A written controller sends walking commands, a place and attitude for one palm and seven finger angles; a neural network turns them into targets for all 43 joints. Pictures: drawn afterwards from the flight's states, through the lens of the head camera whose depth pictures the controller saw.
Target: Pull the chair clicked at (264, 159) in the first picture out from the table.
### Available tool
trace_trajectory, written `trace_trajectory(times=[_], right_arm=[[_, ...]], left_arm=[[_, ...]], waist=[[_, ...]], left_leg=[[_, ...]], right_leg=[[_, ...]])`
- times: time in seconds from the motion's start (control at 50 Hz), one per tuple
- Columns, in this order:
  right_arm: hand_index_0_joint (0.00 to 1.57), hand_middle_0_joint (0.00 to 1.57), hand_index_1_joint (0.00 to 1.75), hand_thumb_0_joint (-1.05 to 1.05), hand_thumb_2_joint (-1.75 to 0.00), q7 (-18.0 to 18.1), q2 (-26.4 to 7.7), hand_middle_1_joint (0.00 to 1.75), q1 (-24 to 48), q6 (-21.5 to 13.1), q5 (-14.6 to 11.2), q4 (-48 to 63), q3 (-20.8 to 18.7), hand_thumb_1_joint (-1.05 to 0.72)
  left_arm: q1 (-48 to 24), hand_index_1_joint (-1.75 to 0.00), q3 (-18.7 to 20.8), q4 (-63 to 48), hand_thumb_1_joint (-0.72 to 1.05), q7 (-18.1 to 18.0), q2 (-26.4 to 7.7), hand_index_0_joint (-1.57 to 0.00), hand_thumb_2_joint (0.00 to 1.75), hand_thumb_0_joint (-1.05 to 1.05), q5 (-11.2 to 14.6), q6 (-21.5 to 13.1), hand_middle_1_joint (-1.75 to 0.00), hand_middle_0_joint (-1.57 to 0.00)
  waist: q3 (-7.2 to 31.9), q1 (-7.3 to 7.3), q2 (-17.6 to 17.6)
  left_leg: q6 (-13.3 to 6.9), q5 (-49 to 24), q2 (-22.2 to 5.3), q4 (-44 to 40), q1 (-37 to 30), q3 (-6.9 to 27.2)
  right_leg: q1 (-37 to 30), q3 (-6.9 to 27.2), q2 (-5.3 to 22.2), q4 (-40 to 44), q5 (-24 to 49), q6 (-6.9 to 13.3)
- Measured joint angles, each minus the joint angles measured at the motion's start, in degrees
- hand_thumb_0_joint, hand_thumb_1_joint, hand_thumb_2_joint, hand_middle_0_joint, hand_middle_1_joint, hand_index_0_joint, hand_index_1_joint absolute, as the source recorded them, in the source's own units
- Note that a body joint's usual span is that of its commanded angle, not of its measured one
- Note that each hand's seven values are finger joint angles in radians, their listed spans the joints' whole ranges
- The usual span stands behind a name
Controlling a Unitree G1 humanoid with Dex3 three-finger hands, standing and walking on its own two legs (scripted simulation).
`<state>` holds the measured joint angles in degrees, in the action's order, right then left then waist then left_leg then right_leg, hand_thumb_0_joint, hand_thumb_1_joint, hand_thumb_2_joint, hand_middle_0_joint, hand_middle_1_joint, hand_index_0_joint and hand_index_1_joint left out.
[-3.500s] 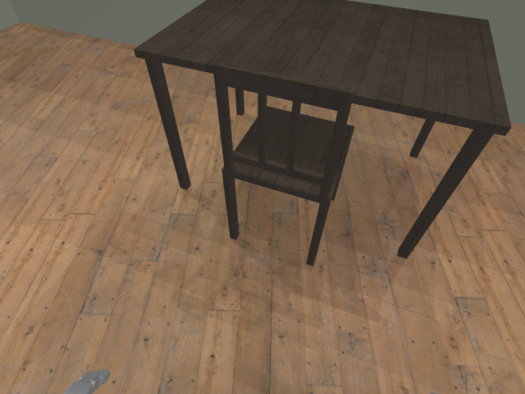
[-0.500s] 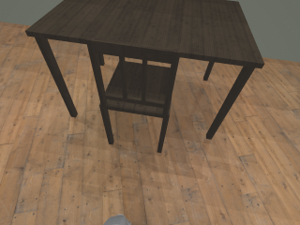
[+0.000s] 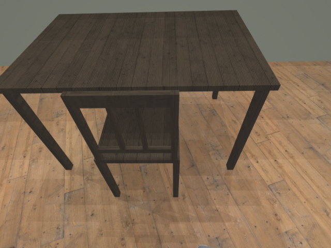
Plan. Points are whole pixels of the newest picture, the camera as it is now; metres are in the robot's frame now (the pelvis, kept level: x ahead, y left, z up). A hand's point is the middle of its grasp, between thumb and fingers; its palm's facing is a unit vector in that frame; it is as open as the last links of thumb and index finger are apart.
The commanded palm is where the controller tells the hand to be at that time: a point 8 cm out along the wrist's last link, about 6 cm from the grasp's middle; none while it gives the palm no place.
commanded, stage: come to a stop and stand still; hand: left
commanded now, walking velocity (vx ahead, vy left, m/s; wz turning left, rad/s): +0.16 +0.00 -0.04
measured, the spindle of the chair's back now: (116, 129) +0.55 +0.21 -0.11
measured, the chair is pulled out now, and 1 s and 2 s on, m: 0.00 0.00 0.00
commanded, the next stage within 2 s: none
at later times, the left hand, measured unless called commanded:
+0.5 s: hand out of the picture +0.09 +0.22 -0.19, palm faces +0.09 -0.98 -0.18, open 7.4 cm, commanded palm none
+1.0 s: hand out of the picture -0.02 +0.19 -0.16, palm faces +0.04 -0.97 -0.23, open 7.4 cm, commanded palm none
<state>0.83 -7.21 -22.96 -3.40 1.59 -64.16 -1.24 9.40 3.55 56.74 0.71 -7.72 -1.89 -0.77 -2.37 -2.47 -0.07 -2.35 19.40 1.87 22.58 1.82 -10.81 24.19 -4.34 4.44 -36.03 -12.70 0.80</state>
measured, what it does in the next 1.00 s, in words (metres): steps on the spot: right foot, then left foot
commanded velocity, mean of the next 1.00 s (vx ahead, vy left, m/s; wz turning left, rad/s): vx -0.02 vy -0.02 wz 0.00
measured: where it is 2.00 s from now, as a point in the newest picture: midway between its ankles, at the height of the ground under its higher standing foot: outside the picture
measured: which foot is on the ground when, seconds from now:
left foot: down 0.00-0.04, up 0.06-0.40, down 0.42-0.98, up 1.00-1.00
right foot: up 0.00-0.00, down 0.02-0.44, up 0.46-0.94, down 0.96-1.00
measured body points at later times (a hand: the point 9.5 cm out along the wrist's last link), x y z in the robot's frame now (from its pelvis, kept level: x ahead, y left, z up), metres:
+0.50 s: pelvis +0.06 +0.04 +0.00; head +0.08 +0.07 +0.45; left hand +0.09 +0.27 -0.17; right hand +0.14 -0.20 -0.14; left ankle +0.09 +0.13 -0.73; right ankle +0.08 -0.10 -0.72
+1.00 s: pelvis -0.02 +0.00 +0.01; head -0.03 +0.00 +0.46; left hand -0.02 +0.24 -0.14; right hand -0.04 -0.23 -0.15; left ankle +0.08 +0.13 -0.72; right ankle -0.06 -0.09 -0.74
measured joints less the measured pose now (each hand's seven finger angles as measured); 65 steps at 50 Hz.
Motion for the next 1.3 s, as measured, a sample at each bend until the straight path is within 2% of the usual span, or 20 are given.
trace_trajectory(times=[0.04,0.08,0.12,0.16,0.28,0.4,0.42,0.46,0.5,0.54,0.6,0.68,0.8,0.92,0.98,1.04,1.08,1.14,1.2,1.3], right_arm=[[0.2,0.2,0.3,0.0,-0.9,-0.1,0.2,0.3,-0.9,0.3,-0.4,-0.8,0.1,-0.91],[0.2,0.2,0.3,0.0,-0.9,-0.2,0.0,0.3,-0.2,1.0,-0.6,-1.3,0.0,-0.91],[0.2,0.2,0.3,0.01,-0.9,-0.1,-0.4,0.3,0.7,1.6,-0.7,-1.4,-0.3,-0.91],[0.2,0.2,0.3,0.01,-0.9,0.2,-0.9,0.3,2.1,2.3,-0.7,-0.9,-0.5,-0.91],[0.19,0.19,0.3,0.0,-0.9,0.8,-2.2,0.3,7.8,4.2,-1.2,2.6,-0.9,-0.91],[0.19,0.19,0.3,0.0,-0.9,0.7,-2.9,0.3,12.3,5.0,-1.1,5.1,-1.5,-0.92],[0.19,0.19,0.3,0.0,-0.9,0.7,-2.9,0.3,12.6,4.7,-1.1,5.4,-1.5,-0.92],[0.19,0.19,0.3,0.0,-0.9,0.7,-2.1,0.3,13.3,4.1,-0.9,5.9,-1.3,-0.92],[0.19,0.19,0.3,0.0,-0.9,0.9,-1.3,0.3,13.6,3.8,-0.5,6.4,-0.6,-0.91],[0.19,0.2,0.3,0.0,-0.9,1.6,-0.5,0.3,13.8,3.5,-0.4,6.8,0.0,-0.91],[0.2,0.2,0.3,0.0,-0.9,2.2,-0.2,0.3,14.2,3.4,-0.3,7.1,0.3,-0.92],[0.2,0.2,0.3,0.0,-0.9,2.3,0.1,0.3,13.9,3.4,-0.4,7.1,0.5,-0.92],[0.2,0.2,0.3,0.0,-0.9,1.9,-0.7,0.3,11.2,3.8,-0.1,5.9,-0.5,-0.91],[0.2,0.2,0.3,0.0,-0.9,1.0,-2.5,0.3,7.0,5.0,0.4,2.7,-1.7,-0.91],[0.2,0.2,0.3,0.0,-0.9,0.7,-2.8,0.3,5.2,6.0,-0.1,0.7,-2.2,-0.9],[0.2,0.2,0.3,0.0,-0.9,0.4,-3.3,0.3,3.0,7.4,0.0,-0.6,-2.6,-0.91],[0.19,0.2,0.3,0.01,-0.9,-0.3,-3.5,0.3,2.0,7.5,0.1,-1.0,-2.8,-0.91],[0.19,0.2,0.3,0.01,-0.9,-0.9,-3.7,0.3,0.8,6.3,0.1,-0.5,-2.9,-0.91],[0.19,0.2,0.3,0.0,-0.9,-0.9,-3.7,0.3,0.2,5.8,0.2,-0.6,-2.7,-0.91],[0.19,0.2,0.3,0.01,-0.9,-0.5,-3.4,0.3,1.9,6.3,0.2,-1.0,-2.1,-0.91]], left_arm=[[0.2,-0.3,-0.1,-0.2,0.91,-0.2,-0.1,-0.19,0.9,0.0,-0.2,-1.4,-0.3,-0.2],[0.2,-0.3,-0.4,0.2,0.91,-0.5,0.3,-0.2,0.9,0.0,0.2,-2.5,-0.3,-0.2],[1.0,-0.3,0.1,0.4,0.92,-1.3,0.5,-0.2,0.9,0.0,0.9,-3.0,-0.3,-0.2],[1.7,-0.3,0.2,0.8,0.94,-2.2,0.0,-0.2,0.9,-0.01,1.0,-2.7,-0.3,-0.2],[3.0,-0.3,-1.0,2.8,0.93,-2.9,-0.5,-0.2,0.9,-0.01,0.4,-0.3,-0.3,-0.2],[3.1,-0.3,-0.5,2.9,0.92,-2.8,-0.7,-0.2,0.9,0.0,0.2,1.2,-0.3,-0.2],[3.2,-0.3,-0.4,2.9,0.91,-2.8,-0.9,-0.2,0.9,0.0,0.3,1.4,-0.3,-0.2],[3.0,-0.3,-0.1,3.0,0.91,-2.8,-2.0,-0.2,0.9,0.0,0.7,2.2,-0.3,-0.2],[3.0,-0.3,0.0,2.9,0.91,-3.1,-2.8,-0.2,0.9,0.0,0.8,2.8,-0.3,-0.2],[3.0,-0.3,0.2,2.9,0.91,-3.1,-3.5,-0.2,0.9,0.0,0.7,3.4,-0.3,-0.2],[3.3,-0.3,0.6,2.8,0.91,-2.8,-4.3,-0.2,0.9,0.0,0.5,3.5,-0.3,-0.2],[4.8,-0.3,1.2,3.1,0.91,-2.3,-5.3,-0.2,0.9,0.0,0.3,4.2,-0.3,-0.2],[6.9,-0.3,1.0,4.2,0.91,-1.5,-5.6,-0.19,0.9,0.0,0.2,5.3,-0.3,-0.2],[7.7,-0.3,0.0,4.5,0.91,-1.3,-4.0,-0.19,0.9,0.0,0.8,4.2,-0.3,-0.2],[9.1,-0.3,-0.4,4.8,0.91,-1.6,-2.9,-0.19,0.9,0.0,0.5,2.7,-0.3,-0.2],[11.0,-0.3,-1.3,5.8,0.91,-2.1,-0.8,-0.19,0.9,0.0,0.5,2.7,-0.3,-0.2],[12.6,-0.3,-1.5,6.7,0.91,-2.3,0.5,-0.2,0.9,0.0,0.8,2.2,-0.3,-0.2],[13.6,-0.3,-2.1,7.5,0.91,-2.1,2.2,-0.2,0.9,0.0,1.0,1.0,-0.3,-0.2],[13.7,-0.3,-2.3,7.2,0.91,-2.1,3.7,-0.2,0.9,0.01,1.0,-0.3,-0.3,-0.2],[14.1,-0.3,-2.1,6.6,0.9,-2.5,5.2,-0.2,0.9,0.0,0.7,-1.4,-0.3,-0.2]], waist=[[-0.5,0.16,-0.3],[-1.8,0.11,-1.3],[-2.1,0.58,-1.7],[-1.6,1.08,-2.0],[-0.8,1.72,-1.9],[-1.4,3.57,-0.7],[-1.4,3.66,-0.4],[-1.9,3.94,1.6],[-1.8,4.27,2.6],[-1.6,3.99,2.8],[-1.2,3.78,3.0],[-0.2,3.37,3.3],[1.2,1.72,2.5],[2.3,0.36,0.6],[2.8,0.93,0.9],[4.2,1.95,-0.4],[5.2,2.47,-0.7],[4.9,2.02,-1.9],[3.8,2.12,-3.4],[2.2,3.71,-3.8]], left_leg=[[0.8,4.2,-1.8,7.3,2.2,0.2],[0.8,8.8,-3.2,22.7,8.1,3.1],[1.0,8.8,-3.6,35.0,14.3,5.5],[1.8,6.3,-4.3,39.2,18.9,6.6],[4.5,2.9,-5.2,26.4,22.1,8.0],[5.2,0.1,-4.0,15.7,18.0,8.4],[5.1,-3.3,-4.0,12.0,16.2,8.2],[1.5,-5.3,-2.7,10.5,15.1,7.3],[-0.3,-5.1,-2.5,9.8,14.7,6.8],[-0.9,-6.1,-2.6,7.7,14.3,7.0],[-1.1,-8.8,-2.7,4.4,13.9,7.0],[-1.0,-11.4,-3.1,1.2,14.1,6.3],[-0.6,-14.3,-4.0,-1.6,14.3,5.9],[0.7,-17.1,-3.9,-4.0,14.5,6.6],[2.3,-10.7,-2.5,-0.2,16.4,6.4],[3.5,-0.6,-1.7,14.0,21.1,8.3],[3.7,-2.2,-1.5,22.9,23.4,8.7],[4.1,-6.4,-2.3,29.9,24.6,9.0],[4.6,-7.7,-3.1,31.6,24.1,9.6],[5.2,-4.7,-3.7,30.0,22.4,9.8]], right_leg=[[-2.7,-0.5,-1.3,3.3,3.7,1.1],[-3.3,-1.8,-2.6,1.4,1.5,2.3],[-5.4,-2.7,-3.5,3.3,0.2,2.8],[-7.5,-3.0,-4.2,6.8,1.2,2.3],[-9.4,-2.5,-4.4,10.9,2.5,1.9],[-8.5,-1.7,-2.8,7.7,0.7,-0.2],[-8.1,-1.6,-2.6,6.5,0.1,-0.7],[-7.2,-0.7,-1.5,3.2,-2.6,-1.5],[-5.1,1.7,-2.5,-3.9,-10.9,-1.6],[-3.2,3.9,-4.2,-11.9,-14.0,-1.7],[-1.3,6.2,-5.5,-21.3,-11.9,-2.5],[-1.6,7.8,-5.7,-25.9,-9.3,-3.6],[-6.9,6.8,-3.8,-16.6,-10.6,-3.3],[-13.8,2.8,-3.8,0.3,-13.3,-0.8],[-18.5,1.2,-3.7,12.3,-6.4,0.5],[-19.3,0.7,-3.6,14.5,-2.5,1.6],[-19.9,1.4,-3.3,17.1,-1.4,1.7],[-20.1,1.4,-3.6,19.3,0.1,1.8],[-19.9,0.3,-4.1,19.9,0.4,2.1],[-19.1,-0.7,-3.8,19.0,-0.4,2.1]])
